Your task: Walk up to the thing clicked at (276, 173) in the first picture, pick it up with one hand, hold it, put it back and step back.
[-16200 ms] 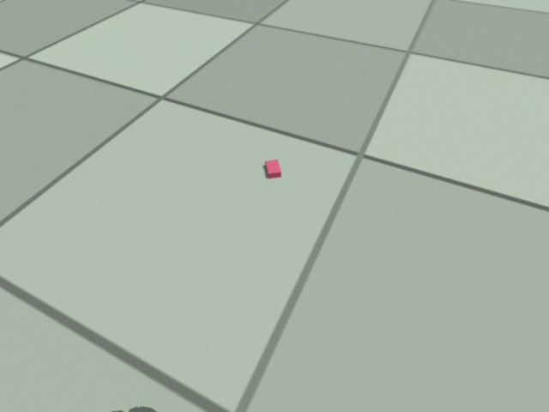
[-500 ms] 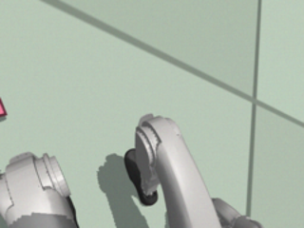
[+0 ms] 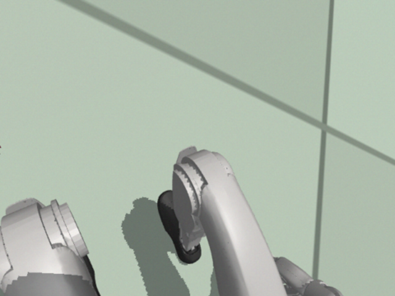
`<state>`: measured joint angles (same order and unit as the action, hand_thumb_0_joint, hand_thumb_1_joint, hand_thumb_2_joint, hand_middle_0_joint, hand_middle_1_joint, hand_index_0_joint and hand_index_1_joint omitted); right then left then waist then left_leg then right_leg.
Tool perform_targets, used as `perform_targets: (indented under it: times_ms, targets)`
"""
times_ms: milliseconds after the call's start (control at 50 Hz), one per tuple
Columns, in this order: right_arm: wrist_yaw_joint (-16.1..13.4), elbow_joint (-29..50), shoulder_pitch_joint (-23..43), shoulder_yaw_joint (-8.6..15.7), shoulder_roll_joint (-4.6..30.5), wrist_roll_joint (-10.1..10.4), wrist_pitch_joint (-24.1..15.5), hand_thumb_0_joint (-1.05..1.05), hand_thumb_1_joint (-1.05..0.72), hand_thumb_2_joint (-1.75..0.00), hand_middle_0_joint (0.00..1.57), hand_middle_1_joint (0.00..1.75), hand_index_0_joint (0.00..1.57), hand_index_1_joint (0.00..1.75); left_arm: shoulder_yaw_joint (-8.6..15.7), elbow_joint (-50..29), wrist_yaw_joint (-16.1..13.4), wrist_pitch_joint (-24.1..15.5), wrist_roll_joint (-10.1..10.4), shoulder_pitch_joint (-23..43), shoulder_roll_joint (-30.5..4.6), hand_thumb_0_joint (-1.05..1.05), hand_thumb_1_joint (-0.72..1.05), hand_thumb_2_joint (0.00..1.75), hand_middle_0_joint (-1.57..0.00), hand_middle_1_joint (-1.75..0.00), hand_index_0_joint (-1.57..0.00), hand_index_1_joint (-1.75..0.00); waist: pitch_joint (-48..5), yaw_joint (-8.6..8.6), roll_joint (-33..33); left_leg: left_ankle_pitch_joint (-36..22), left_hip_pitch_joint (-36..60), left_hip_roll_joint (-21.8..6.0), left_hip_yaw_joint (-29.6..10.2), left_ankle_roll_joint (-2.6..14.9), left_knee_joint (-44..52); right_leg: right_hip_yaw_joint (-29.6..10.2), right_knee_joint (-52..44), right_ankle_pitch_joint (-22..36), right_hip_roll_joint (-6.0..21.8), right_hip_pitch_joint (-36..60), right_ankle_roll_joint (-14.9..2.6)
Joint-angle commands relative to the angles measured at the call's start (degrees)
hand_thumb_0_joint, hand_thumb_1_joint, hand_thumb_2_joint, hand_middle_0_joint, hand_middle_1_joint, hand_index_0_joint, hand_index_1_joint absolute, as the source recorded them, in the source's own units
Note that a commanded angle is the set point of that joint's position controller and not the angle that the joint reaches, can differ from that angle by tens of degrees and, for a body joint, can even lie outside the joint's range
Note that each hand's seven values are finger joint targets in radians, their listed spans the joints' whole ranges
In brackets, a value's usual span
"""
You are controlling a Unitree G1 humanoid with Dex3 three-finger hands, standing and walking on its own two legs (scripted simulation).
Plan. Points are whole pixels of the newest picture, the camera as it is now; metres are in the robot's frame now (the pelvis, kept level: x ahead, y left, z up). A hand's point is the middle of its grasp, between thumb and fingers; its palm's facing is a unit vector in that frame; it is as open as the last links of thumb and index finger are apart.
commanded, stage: close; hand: left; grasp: from above
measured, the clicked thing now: out of the picture +0.44 +0.30 -0.29
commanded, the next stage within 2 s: settle in 1.08 s
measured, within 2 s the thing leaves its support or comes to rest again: leaves its support in 1.46 s
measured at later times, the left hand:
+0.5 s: hand out of the picture +0.43 +0.30 -0.26, palm faces -0.45 -0.15 -0.88, open 10.9 cm
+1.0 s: hand out of the picture +0.43 +0.30 -0.26, palm faces -0.43 -0.15 -0.89, open 9.8 cm
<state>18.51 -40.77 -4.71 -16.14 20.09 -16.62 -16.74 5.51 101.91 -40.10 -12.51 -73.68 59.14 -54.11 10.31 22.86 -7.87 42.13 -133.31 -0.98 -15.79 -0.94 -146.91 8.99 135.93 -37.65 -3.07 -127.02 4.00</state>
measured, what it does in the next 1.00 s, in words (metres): stands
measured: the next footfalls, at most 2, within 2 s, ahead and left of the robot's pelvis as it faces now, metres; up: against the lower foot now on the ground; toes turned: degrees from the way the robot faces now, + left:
none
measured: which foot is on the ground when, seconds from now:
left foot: down 0.00-1.00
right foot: down 0.00-1.00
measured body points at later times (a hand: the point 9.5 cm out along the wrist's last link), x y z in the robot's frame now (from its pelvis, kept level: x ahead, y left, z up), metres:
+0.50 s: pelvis +0.00 +0.00 +0.00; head +0.27 +0.13 +0.33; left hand +0.45 +0.30 -0.21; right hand +0.05 -0.25 -0.05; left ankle +0.06 +0.13 -0.27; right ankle +0.12 -0.13 -0.27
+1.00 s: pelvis +0.00 +0.00 +0.00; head +0.27 +0.13 +0.33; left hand +0.45 +0.30 -0.20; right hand +0.05 -0.25 -0.05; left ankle +0.06 +0.13 -0.27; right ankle +0.12 -0.12 -0.27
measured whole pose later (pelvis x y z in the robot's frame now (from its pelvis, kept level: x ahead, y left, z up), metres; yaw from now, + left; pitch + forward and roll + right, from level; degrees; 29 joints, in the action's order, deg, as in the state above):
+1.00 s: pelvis +0.00 +0.00 +0.00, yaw +0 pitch +26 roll -15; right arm 17.3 -38.9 -4.9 -17.3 20.1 -16.7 -15.8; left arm 5.3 101.3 -39.4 -13.4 -73.9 59.1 -55.6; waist 11.0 23.1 -8.4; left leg 41.3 -132.8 -1.1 -15.9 -0.7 -146.2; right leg 9.2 134.9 -36.7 -3.2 -126.3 4.1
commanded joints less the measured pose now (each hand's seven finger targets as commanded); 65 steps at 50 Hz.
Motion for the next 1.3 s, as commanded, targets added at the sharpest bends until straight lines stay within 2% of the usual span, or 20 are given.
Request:
perform_targets:
  times_ms: [0,80,100,160,280,300,400,420,460,580,620,680,740,800,960,1000,1060,1160,1180,1280]
  targets:
    - [-0.24,-0.18,-9.93,4.68,19.02,0.22,-0.17,0.00,-0.89,-0.90,0.20,0.30,0.20,0.30,-0.31,-5.08,-1.45,-0.35,0.84,13.26,-10.17,0.00,-0.26,0.87,-0.31,-0.80,-0.28,-0.83,-34.89,3.31,29.48,-13.90,27.09,-1.29,6.18,0.84,15.18,7.73,-10.01,15.70,-2.13,19.48,-4.56]
    - [-0.58,-0.40,-10.94,4.88,19.37,0.07,-0.02,0.00,-0.89,-0.90,0.20,0.30,0.20,0.30,0.04,-5.85,-1.57,-0.79,0.91,13.97,-11.40,0.00,-0.20,0.80,-0.33,-0.79,-0.33,-0.80,-36.15,3.39,29.93,-13.30,27.85,-1.35,6.24,0.77,15.93,7.54,-11.04,15.44,-2.33,21.04,-4.67]
    - [-0.53,-0.15,-10.15,5.23,19.51,0.17,-0.15,0.00,-0.89,-0.90,0.20,0.30,0.20,0.30,-1.19,-5.92,-1.17,-0.80,0.94,13.37,-10.17,0.00,-0.19,0.79,-0.34,-0.78,-0.34,-0.79,-35.84,3.40,30.15,-12.67,27.73,-1.36,6.62,0.82,15.32,7.18,-10.97,15.09,-2.35,20.80,-4.61]
    - [-0.52,-0.42,-10.13,4.44,18.90,0.19,-0.12,0.00,-0.89,-0.90,0.20,0.30,0.20,0.30,-0.56,-5.83,-1.66,-0.87,0.96,13.49,-10.79,0.00,-0.13,0.75,-0.37,-0.77,-0.37,-0.77,-35.92,3.31,29.99,-13.77,27.67,-1.41,6.11,0.71,15.57,7.60,-10.71,15.75,-2.11,20.79,-4.60]
    - [-0.95,0.19,-10.78,4.89,19.57,0.05,0.23,0.00,-0.89,-0.90,0.20,0.30,0.20,0.30,0.04,-5.49,-1.76,-0.34,0.61,13.20,-12.27,0.00,-0.06,0.72,-0.43,-0.73,-0.43,-0.73,-35.34,3.22,30.16,-12.50,27.07,-1.44,6.46,0.84,16.12,7.18,-11.41,14.53,-2.58,21.02,-4.83]
    - [-1.12,0.20,-9.57,5.05,19.46,0.27,0.20,0.00,-0.89,-0.90,0.20,0.30,0.20,0.30,-0.01,-6.30,-1.90,-0.31,0.95,13.56,-12.09,0.00,-0.04,0.70,-0.44,-0.72,-0.44,-0.72,-35.69,2.53,29.61,-11.71,26.96,-1.56,6.16,0.77,16.11,7.19,-11.35,13.80,-2.44,20.36,-4.80]
    - [-1.26,0.44,-9.83,4.35,18.80,0.38,0.25,0.00,-0.89,-0.90,0.20,0.30,0.20,0.30,-0.29,-5.74,-1.59,-0.24,1.42,13.05,-11.72,0.00,0.04,0.66,-0.49,-0.70,-0.50,-0.69,-35.09,3.27,27.19,-11.51,25.32,-1.46,6.54,1.18,15.31,7.00,-12.16,14.10,-2.48,21.29,-4.39]
    - [-1.47,0.13,-10.53,5.18,19.80,0.61,0.25,0.00,-0.89,-0.90,0.20,0.30,0.20,0.30,-0.05,-6.50,-1.63,-0.32,1.38,13.49,-12.30,0.00,0.04,0.66,-0.50,-0.68,-0.51,-0.67,-35.72,3.13,29.20,-12.42,26.83,-1.46,6.51,0.93,16.09,6.92,-11.95,14.61,-2.49,21.27,-4.67]
    - [-1.07,0.32,-11.21,4.55,19.33,0.20,0.23,0.00,-0.89,-0.90,0.20,0.30,0.20,0.30,0.17,-6.12,-1.44,-0.48,0.95,13.39,-12.18,0.00,0.08,0.62,-0.51,-0.68,-0.53,-0.66,-35.84,3.39,29.72,-13.99,27.58,-1.63,6.15,0.85,15.64,7.42,-10.97,15.89,-2.52,21.10,-4.56]
    - [-1.55,0.47,-9.69,4.68,19.19,0.48,0.24,0.00,-0.89,-0.90,0.20,0.30,0.20,0.30,-0.20,-6.81,-1.53,-0.39,1.23,13.07,-12.52,0.00,0.19,0.56,-0.60,-0.62,-0.62,-0.60,-34.71,2.92,28.99,-11.07,26.55,-1.68,6.16,0.74,16.74,7.12,-12.19,13.25,-2.50,20.94,-4.70]
    - [-1.85,0.59,-10.12,5.63,20.08,0.48,0.44,0.00,-0.89,-0.90,0.20,0.30,0.20,0.30,-0.52,-6.89,-1.57,-0.33,0.80,13.81,-12.27,0.00,0.21,0.53,-0.61,-0.61,-0.63,-0.58,-35.42,3.02,30.56,-11.11,27.08,-1.67,6.30,0.64,16.90,6.96,-12.07,13.37,-2.53,20.66,-4.94]
    - [-1.52,0.13,-10.44,4.93,19.21,0.43,0.62,0.00,-0.89,-0.90,0.20,0.30,0.20,0.30,0.36,-6.23,-1.61,-0.36,1.14,12.71,-11.97,0.00,0.25,0.51,-0.64,-0.58,-0.66,-0.55,-35.33,2.62,30.12,-12.62,26.89,-1.54,5.83,0.55,16.99,7.48,-11.15,14.36,-2.23,19.93,-4.89]
    - [-1.46,0.89,-10.10,4.24,18.92,0.35,0.64,0.00,-0.89,-0.90,0.20,0.30,0.20,0.30,-0.29,-5.11,-1.19,-0.49,1.11,12.43,-11.63,0.00,0.31,0.53,-0.69,-0.57,-0.71,-0.55,-34.46,3.65,28.18,-12.34,26.14,-1.69,6.24,0.93,15.67,7.22,-11.62,14.88,-2.47,21.00,-4.48]
    - [-1.83,0.58,-10.64,4.92,19.50,0.36,1.01,0.00,-0.89,-0.90,0.20,0.30,0.20,0.30,0.38,-6.21,-1.41,-0.44,0.64,12.93,-13.06,0.00,0.38,0.52,-0.75,-0.55,-0.76,-0.53,-35.45,2.79,29.05,-12.34,26.44,-1.60,6.36,0.89,16.51,6.92,-12.43,14.33,-2.68,21.31,-4.70]
    - [-1.77,1.13,-10.48,4.12,19.04,0.00,1.01,0.00,-0.89,-0.90,0.20,0.30,0.20,0.30,-0.22,-5.44,-0.88,-0.64,0.76,13.12,-12.37,0.00,0.51,0.50,-0.87,-0.48,-0.88,-0.48,-33.80,3.85,28.72,-11.08,26.29,-1.58,6.32,0.90,16.39,7.15,-12.09,13.61,-2.36,20.64,-4.49]
    - [-2.17,0.83,-10.39,4.66,19.38,0.28,1.15,0.00,-0.89,-0.90,0.20,0.30,0.20,0.30,0.41,-6.00,-1.10,-0.58,0.61,12.95,-13.44,0.00,0.54,0.48,-0.90,-0.47,-0.91,-0.46,-34.58,2.79,29.77,-10.77,26.67,-1.52,6.08,0.67,17.42,7.23,-12.07,12.82,-2.36,20.05,-4.86]
    - [-2.09,1.07,-10.91,4.65,19.27,0.11,1.45,0.00,-0.89,-0.90,0.20,0.30,0.20,0.30,0.59,-5.76,-1.04,-0.49,0.54,11.31,-13.07,0.00,0.59,0.49,-0.95,-0.43,-0.95,-0.43,-35.96,2.38,29.64,-12.28,26.90,-1.59,6.07,0.66,17.27,7.14,-11.94,14.21,-2.66,21.21,-4.88]
    - [-2.15,1.06,-10.59,4.08,18.46,0.06,1.51,0.00,-0.89,-0.90,0.20,0.30,0.20,0.30,0.02,-5.16,-0.80,-0.39,0.93,11.89,-12.02,0.00,0.69,0.54,-1.06,-0.40,-1.04,-0.43,-34.70,3.03,28.36,-11.98,25.56,-1.56,6.68,1.01,15.90,6.83,-12.29,14.39,-2.63,21.20,-4.51]
    - [-2.32,1.07,-11.05,4.46,18.84,0.10,1.70,0.00,-0.90,-0.90,0.20,0.30,0.20,0.30,0.44,-5.54,-0.89,-0.30,1.06,11.34,-12.31,0.00,0.68,0.56,-1.08,-0.47,-1.08,-0.48,-35.73,2.81,28.48,-12.58,26.09,-1.57,6.68,0.98,16.36,6.72,-12.65,14.91,-2.87,22.01,-4.62]
    - [-2.17,0.79,-12.28,5.65,19.26,0.49,1.55,0.00,-0.90,-0.90,0.20,0.30,0.20,0.30,1.31,-8.30,0.20,0.67,1.22,12.90,-13.21,0.00,0.82,0.61,-1.18,-0.49,-1.19,-0.49,-37.05,2.10,32.26,-13.75,28.68,-1.45,6.33,0.50,17.26,7.17,-11.06,15.34,-2.23,19.87,-4.91]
